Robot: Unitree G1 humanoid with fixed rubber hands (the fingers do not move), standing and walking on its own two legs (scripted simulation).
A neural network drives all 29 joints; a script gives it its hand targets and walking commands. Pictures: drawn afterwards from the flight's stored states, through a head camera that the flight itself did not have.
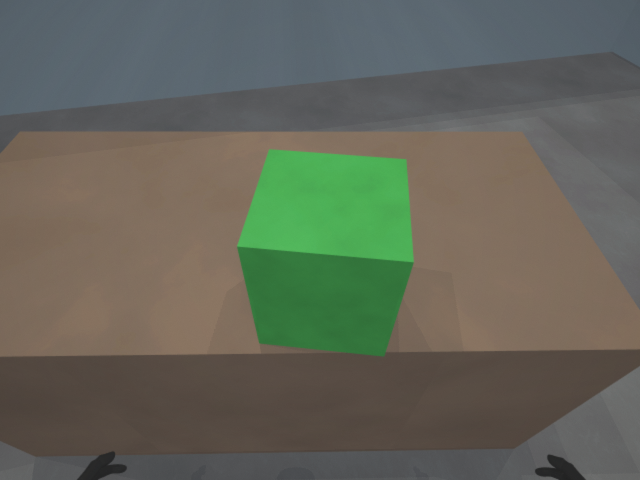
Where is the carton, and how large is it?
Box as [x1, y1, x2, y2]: [237, 149, 413, 356]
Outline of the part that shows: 269,149 237,245 259,342 383,356 413,262 405,159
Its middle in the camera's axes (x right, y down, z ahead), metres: +0.01 +0.02 +0.61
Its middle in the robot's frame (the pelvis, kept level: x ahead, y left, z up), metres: +0.44 -0.01 +0.00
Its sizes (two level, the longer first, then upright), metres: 0.210 0.200 0.250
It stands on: a pedestal, 0.65 m high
